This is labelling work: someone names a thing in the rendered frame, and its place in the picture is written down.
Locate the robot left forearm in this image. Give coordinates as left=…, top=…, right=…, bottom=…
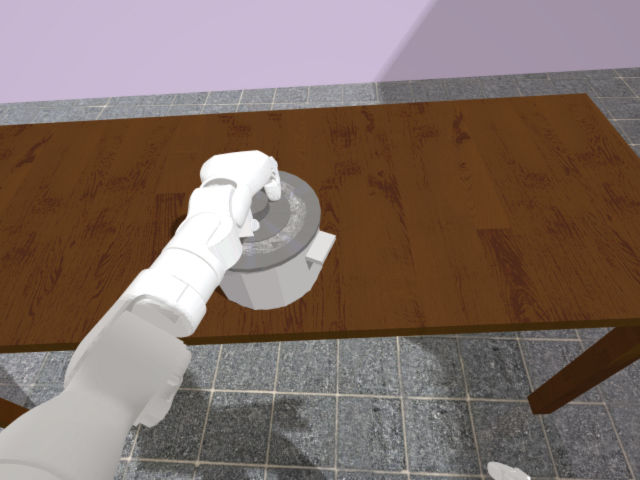
left=64, top=173, right=252, bottom=388

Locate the left robot hand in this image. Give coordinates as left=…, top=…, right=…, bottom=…
left=200, top=150, right=281, bottom=238

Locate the robot left upper arm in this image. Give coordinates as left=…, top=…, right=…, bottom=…
left=0, top=310, right=192, bottom=480

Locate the knob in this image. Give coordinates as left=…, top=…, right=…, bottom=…
left=250, top=191, right=270, bottom=221

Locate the lid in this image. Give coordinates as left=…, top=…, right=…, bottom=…
left=228, top=170, right=321, bottom=272

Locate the pot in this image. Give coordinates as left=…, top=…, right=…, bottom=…
left=219, top=228, right=336, bottom=310

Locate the table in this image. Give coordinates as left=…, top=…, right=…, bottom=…
left=0, top=93, right=640, bottom=429

